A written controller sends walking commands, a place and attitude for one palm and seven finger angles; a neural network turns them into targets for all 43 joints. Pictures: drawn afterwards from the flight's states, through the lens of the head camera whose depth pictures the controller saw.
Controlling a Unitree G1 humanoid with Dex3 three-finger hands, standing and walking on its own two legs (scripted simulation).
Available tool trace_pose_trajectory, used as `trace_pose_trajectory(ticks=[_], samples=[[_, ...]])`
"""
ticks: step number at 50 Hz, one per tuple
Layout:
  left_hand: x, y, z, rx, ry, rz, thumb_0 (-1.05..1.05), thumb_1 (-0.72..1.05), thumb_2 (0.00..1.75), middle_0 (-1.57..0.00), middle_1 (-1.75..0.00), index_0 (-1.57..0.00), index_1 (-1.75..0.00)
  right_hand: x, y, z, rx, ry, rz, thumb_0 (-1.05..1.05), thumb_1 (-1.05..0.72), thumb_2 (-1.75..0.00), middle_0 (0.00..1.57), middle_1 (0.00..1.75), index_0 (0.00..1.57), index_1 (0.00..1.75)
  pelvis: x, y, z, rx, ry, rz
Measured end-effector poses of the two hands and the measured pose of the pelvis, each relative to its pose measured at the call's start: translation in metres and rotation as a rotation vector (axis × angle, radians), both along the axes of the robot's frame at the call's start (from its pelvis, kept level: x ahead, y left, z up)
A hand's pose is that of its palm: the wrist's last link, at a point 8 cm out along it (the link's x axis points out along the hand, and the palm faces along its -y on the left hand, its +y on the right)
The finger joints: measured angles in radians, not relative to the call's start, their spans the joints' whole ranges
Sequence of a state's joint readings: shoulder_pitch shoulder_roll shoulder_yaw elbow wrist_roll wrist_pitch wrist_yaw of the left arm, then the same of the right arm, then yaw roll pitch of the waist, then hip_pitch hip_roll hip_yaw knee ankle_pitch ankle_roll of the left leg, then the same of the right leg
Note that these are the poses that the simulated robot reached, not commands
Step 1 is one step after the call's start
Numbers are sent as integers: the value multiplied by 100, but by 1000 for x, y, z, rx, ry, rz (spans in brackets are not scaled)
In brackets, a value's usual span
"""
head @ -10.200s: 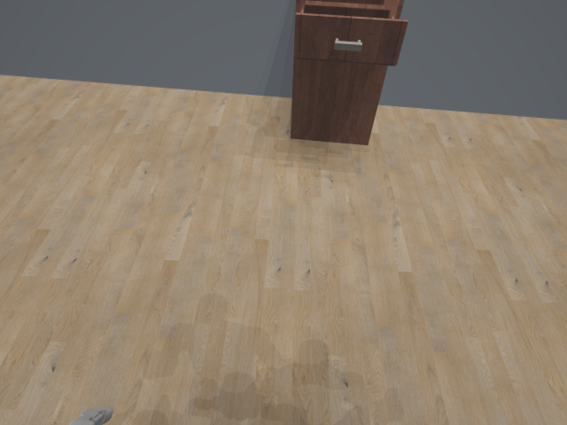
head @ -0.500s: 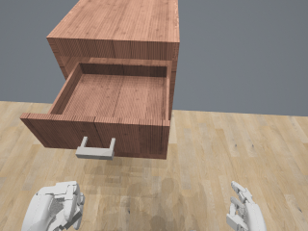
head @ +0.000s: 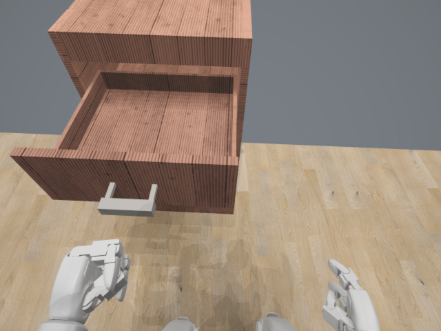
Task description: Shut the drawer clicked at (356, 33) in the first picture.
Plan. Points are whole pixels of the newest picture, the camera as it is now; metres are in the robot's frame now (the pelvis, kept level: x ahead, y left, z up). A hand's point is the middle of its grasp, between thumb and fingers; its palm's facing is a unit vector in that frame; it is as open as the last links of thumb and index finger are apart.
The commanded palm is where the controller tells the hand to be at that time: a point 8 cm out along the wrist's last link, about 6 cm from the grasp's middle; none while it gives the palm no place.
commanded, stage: bring the fist close to the handle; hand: left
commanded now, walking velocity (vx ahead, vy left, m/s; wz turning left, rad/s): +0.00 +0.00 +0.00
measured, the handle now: (130, 197) +0.36 +0.20 +0.01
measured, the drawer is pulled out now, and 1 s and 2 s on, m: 0.30 0.30 0.24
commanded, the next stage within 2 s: push the drawer shut in 0.94 s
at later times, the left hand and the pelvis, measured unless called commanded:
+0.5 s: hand (137, 258) +0.24 +0.16 +0.01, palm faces -0.03 -1.00 -0.04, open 3.3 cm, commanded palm +0.22 +0.22 +0.01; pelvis -0.01 +0.01 -0.03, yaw +0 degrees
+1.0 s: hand (143, 252) +0.25 +0.15 +0.00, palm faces -0.03 -1.00 -0.05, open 3.3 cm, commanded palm +0.23 +0.21 +0.01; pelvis -0.01 +0.01 -0.03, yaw +0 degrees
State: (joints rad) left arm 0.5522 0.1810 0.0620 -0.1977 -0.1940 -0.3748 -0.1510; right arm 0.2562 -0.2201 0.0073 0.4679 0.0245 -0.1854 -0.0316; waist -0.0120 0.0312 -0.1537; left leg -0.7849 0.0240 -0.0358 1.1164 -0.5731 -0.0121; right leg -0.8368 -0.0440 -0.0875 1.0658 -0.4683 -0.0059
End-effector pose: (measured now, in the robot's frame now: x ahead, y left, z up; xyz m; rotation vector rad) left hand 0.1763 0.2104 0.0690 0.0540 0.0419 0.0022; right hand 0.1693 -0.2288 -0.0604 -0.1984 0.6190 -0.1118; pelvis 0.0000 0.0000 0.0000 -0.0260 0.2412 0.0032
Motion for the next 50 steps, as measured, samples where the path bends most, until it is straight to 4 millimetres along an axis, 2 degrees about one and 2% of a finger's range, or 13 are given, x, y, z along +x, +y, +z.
trace_pose_trajectory(ticks=[10,20,29,33,39,44,50], samples=[[17,-2,-21,-2,-2,-14,1,90,90,-140,-160,-140,-160,-11,-4,-17,-22,53,-6,1,-90,-90,20,30,20,30,-3,3,-10,2,43,-6],[33,4,-42,-8,-6,-17,1,90,90,-140,-160,-140,-160,-8,-2,-31,-35,83,7,1,-90,-90,20,30,20,30,-5,6,-22,-3,84,-5],[56,2,-61,-15,-11,-41,1,90,90,-140,-160,-140,-160,-8,1,-45,-41,114,24,1,-90,-90,20,30,20,30,-8,8,-33,-5,120,-7],[60,0,-61,-19,-8,-42,1,90,90,-140,-160,-140,-160,-9,3,-48,-30,130,18,1,-90,-90,20,30,20,30,-8,9,-34,-5,125,-9],[55,-3,-55,-14,1,-35,1,90,90,-140,-160,-140,-160,-12,5,-47,-16,146,13,1,-90,-90,20,30,20,30,-6,10,-31,-2,123,-11],[52,0,-59,-5,5,-19,1,90,90,-140,-160,-140,-160,-11,3,-48,-25,151,19,1,-90,-90,20,30,20,30,-5,8,-31,-3,125,-8],[58,-2,-61,-5,-4,-34,1,90,90,-140,-160,-140,-160,-8,0,-49,-38,152,20,1,-90,-90,20,30,20,30,-6,7,-33,-5,129,-4]])
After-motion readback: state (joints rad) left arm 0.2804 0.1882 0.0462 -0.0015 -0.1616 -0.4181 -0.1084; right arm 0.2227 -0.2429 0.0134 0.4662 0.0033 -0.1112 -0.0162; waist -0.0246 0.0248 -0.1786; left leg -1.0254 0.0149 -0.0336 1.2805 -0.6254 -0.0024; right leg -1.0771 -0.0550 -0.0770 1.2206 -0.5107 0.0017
